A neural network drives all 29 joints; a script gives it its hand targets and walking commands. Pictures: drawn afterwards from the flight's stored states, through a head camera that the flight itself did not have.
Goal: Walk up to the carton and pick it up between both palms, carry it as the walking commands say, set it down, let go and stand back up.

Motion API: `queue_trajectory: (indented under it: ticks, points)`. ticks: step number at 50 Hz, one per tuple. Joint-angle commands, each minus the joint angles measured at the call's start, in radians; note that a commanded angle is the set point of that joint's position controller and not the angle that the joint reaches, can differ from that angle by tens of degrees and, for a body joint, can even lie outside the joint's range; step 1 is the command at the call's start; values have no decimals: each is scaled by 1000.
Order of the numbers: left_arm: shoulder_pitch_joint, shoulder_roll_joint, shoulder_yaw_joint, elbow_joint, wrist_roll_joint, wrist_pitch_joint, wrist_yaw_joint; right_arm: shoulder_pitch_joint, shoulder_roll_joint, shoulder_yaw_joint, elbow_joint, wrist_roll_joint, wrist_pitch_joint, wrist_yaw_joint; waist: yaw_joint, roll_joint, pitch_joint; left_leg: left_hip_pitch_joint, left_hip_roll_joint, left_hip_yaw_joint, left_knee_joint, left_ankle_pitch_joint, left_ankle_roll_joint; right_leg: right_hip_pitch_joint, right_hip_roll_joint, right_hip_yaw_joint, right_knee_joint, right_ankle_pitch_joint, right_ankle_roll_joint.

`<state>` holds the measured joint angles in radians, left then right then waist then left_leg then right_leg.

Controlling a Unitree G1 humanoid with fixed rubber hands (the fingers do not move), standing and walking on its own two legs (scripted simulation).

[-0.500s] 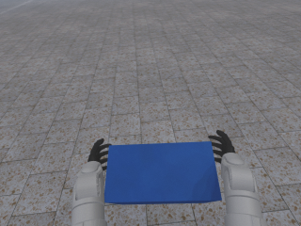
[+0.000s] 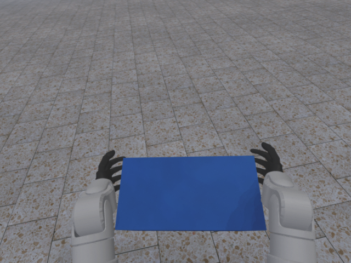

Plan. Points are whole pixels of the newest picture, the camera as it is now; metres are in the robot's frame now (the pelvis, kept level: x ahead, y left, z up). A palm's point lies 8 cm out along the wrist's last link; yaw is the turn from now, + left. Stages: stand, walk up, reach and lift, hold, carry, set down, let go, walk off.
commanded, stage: carry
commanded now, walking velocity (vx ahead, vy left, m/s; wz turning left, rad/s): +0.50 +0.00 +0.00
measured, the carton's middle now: (188, 198) +0.28 -0.01 +0.00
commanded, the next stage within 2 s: none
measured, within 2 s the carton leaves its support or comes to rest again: neither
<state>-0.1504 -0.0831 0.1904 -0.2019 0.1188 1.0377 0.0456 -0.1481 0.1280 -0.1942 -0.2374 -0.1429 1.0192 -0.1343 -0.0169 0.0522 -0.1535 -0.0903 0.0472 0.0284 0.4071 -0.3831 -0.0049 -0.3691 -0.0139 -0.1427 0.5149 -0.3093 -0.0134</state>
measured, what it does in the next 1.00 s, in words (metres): walks ahead: left foot, then right foot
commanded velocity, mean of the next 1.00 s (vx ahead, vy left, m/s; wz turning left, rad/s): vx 0.50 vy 0.00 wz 0.00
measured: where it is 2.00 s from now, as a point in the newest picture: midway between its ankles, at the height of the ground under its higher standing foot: (180, 149)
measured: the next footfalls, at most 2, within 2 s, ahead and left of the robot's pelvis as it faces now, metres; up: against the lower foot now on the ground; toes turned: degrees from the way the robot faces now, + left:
left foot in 0.36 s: +0.31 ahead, +0.11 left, +0.00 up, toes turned +11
right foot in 0.80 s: +0.62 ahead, -0.11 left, +0.00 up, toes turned -12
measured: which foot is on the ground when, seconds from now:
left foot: down 0.00-0.02, up 0.04-0.34, down 0.36-0.82, up 0.84-1.00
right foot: down 0.00-0.40, up 0.42-0.78, down 0.80-1.00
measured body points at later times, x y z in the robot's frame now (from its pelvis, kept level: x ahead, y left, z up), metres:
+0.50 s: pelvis +0.25 +0.02 +0.00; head +0.26 +0.03 +0.45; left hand +0.54 +0.20 +0.06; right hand +0.53 -0.17 +0.07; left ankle +0.27 +0.10 -0.74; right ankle +0.14 -0.10 -0.65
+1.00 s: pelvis +0.56 -0.04 +0.01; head +0.59 -0.05 +0.46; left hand +0.82 +0.15 +0.07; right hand +0.85 -0.21 +0.06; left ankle +0.52 +0.11 -0.67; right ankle +0.58 -0.10 -0.74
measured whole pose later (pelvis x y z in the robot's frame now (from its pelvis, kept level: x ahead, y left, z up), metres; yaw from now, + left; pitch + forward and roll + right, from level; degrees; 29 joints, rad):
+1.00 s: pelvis +0.56 -0.04 +0.01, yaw +2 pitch +4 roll +1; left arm -0.14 -0.13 0.19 -0.33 0.13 1.14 0.08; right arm -0.17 0.14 -0.23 -0.32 -0.14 1.11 -0.11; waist 0.03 0.02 -0.02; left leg -0.51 0.09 0.05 1.01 -0.30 0.00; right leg -0.29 -0.02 -0.24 0.37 -0.17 -0.09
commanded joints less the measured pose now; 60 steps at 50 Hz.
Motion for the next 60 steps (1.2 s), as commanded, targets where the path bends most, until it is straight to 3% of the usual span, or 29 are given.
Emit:
queue_trajectory:
  ticks: [1, 2, 3, 4, 5, 6, 8, 14, 16, 18, 19, 20, 21, 23, 24, 27, 32, 35, 37, 39, 40, 41, 42, 43, 45, 47, 49, 56, 60]
  points:
    - [-441, -842, -741, -81, -395, 80, -264, -454, 757, 737, -29, 427, 112, 355, 34, -32, -204, -271, 92, 45, 258, 313, 38, 470, -67, 86, -114, 54, -41]
    - [-416, -808, -726, -70, -366, 96, -260, -461, 764, 750, -27, 439, 137, 366, 44, -283, -234, -524, 3, 107, 549, 42, -23, 619, -343, 503, -211, -52, -152]
    - [-437, -799, -709, -71, -348, 107, -258, -502, 766, 755, -31, 456, 148, 378, 43, -283, -156, -684, -30, 23, 662, -145, -13, 587, -441, 682, -285, 50, -233]
    - [-502, -817, -713, -116, -359, 115, -252, -564, 788, 755, -48, 480, 152, 388, 44, -157, -139, -687, 44, -33, 698, -144, 0, 539, -438, 615, -273, 77, -247]
    - [-528, -838, -722, -132, -371, 122, -247, -580, 809, 751, -43, 491, 154, 394, 41, -100, -128, -655, 73, -41, 673, -112, 3, 483, -404, 531, -278, 59, -225]
    - [-558, -857, -737, -161, -385, 125, -243, -578, 828, 748, -41, 498, 156, 399, 39, -88, -111, -614, 91, -41, 578, -61, 3, 425, -361, 430, -309, -7, -189]
    - [-575, -877, -751, -173, -408, 130, -245, -589, 845, 747, -48, 493, 157, 395, 42, -151, -92, -514, 61, 26, 421, -3, -6, 339, -290, 266, -336, 57, -149]
    - [-520, -842, -754, -168, -444, 154, -275, -489, 851, 723, -37, 425, 170, 353, 44, -210, -74, -382, -15, 139, 133, 205, 0, 357, -228, 130, -308, 300, -122]
    - [-531, -839, -757, -176, -454, 158, -280, -474, 852, 722, -42, 416, 171, 346, 36, -203, -76, -267, -32, 175, 50, 293, 16, 317, -213, 82, -251, 312, -109]
    - [-543, -835, -767, -183, -458, 162, -283, -433, 842, 719, -28, 406, 171, 339, 9, -148, -153, 20, -53, 209, 10, 273, 51, 204, -167, 7, -50, 431, -64]
    - [-546, -828, -773, -180, -459, 166, -287, -405, 823, 708, -18, 396, 171, 334, -17, -66, -226, 219, 46, 74, 1, 200, 78, 57, -138, -20, 161, 321, -15]
    - [-549, -834, -765, -167, -457, 176, -290, -379, 801, 699, 8, 381, 166, 330, -23, 209, -303, 388, 311, -370, -110, 82, 196, -175, -26, -31, 489, 64, 34]
    - [-571, -836, -769, -166, -465, 176, -295, -431, 820, 710, -37, 403, 158, 332, -7, 233, -245, 409, 402, -523, -175, 207, 239, -355, 7, 73, 623, -173, 9]
    - [-545, -879, -769, -147, -467, 155, -301, -451, 854, 717, -46, 407, 156, 335, 1, 31, -227, 321, 360, -360, -139, 313, 227, -375, -83, 143, 712, -115, -14]
    - [-557, -894, -777, -164, -472, 141, -301, -470, 872, 724, -61, 410, 149, 338, 7, -18, -207, 264, 337, -281, -161, 322, 196, -356, -113, 147, 671, -64, -11]
    - [-507, -898, -767, -164, -436, 117, -280, -468, 882, 739, -80, 443, 139, 358, 9, 41, -159, 177, 262, -94, -206, 410, 151, -307, -96, 76, 495, 35, 6]
    - [-452, -868, -762, -192, -391, 113, -249, -419, 833, 751, -73, 463, 144, 378, 1, 84, -72, 151, 191, 71, -207, 511, 122, -255, -45, -24, 140, 182, 7]
    - [-459, -853, -759, -215, -391, 124, -251, -403, 810, 752, -87, 454, 145, 377, -8, 119, -44, 121, 186, 108, -178, 494, 115, -155, -21, -54, 12, 260, -2]
    - [-467, -838, -756, -217, -394, 133, -257, -410, 795, 753, -102, 446, 148, 374, -6, 111, -55, 118, 186, 126, -104, 497, 102, -70, -20, -62, -30, 282, -12]
    - [-438, -826, -749, -187, -395, 140, -261, -424, 781, 755, -111, 435, 157, 370, 20, 46, -130, 43, 126, 186, 130, 541, 62, 171, 16, -96, -71, 220, -24]
    - [-421, -820, -743, -166, -386, 142, -264, -427, 769, 755, -103, 434, 165, 370, 47, -55, -202, -102, 92, 192, 339, 375, 21, 372, -82, 42, -87, 142, -30]
    - [-418, -798, -742, -135, -379, 141, -269, -453, 767, 773, -112, 434, 176, 371, 47, -330, -292, -352, -18, 136, 646, 71, -21, 560, -356, 518, -203, -67, -155]
    - [-399, -818, -727, -111, -374, 144, -276, -441, 784, 764, -92, 434, 175, 374, 40, -339, -267, -546, -51, 22, 801, -85, -4, 618, -411, 680, -288, -60, -205]
    - [-441, -851, -738, -143, -390, 138, -280, -470, 811, 766, -90, 445, 166, 375, 42, -244, -256, -590, 2, -33, 860, -71, 20, 591, -396, 589, -281, 10, -205]
    - [-496, -915, -754, -176, -407, 120, -278, -508, 876, 758, -92, 464, 145, 384, 45, -110, -229, -575, 69, -51, 821, 41, 21, 496, -346, 399, -269, 199, -175]
    - [-510, -943, -770, -182, -429, 102, -281, -493, 893, 751, -99, 452, 127, 376, 42, -126, -232, -502, 81, -35, 681, 90, 7, 437, -305, 260, -289, 282, -134]
    - [-492, -926, -782, -191, -443, 98, -288, -452, 889, 751, -103, 432, 119, 359, 41, -152, -204, -482, 65, 3, 562, 106, -3, 425, -288, 196, -314, 314, -128]
    - [-432, -850, -764, -184, -443, 121, -297, -379, 856, 759, -82, 400, 137, 340, 39, -190, -72, -502, 30, 115, 218, 285, -6, 445, -233, 64, -336, 366, -121]
    - [-434, -832, -758, -194, -433, 133, -285, -397, 833, 760, -92, 416, 153, 345, 41, -199, -15, -441, 15, 152, 113, 331, 10, 417, -241, 39, -309, 385, -119]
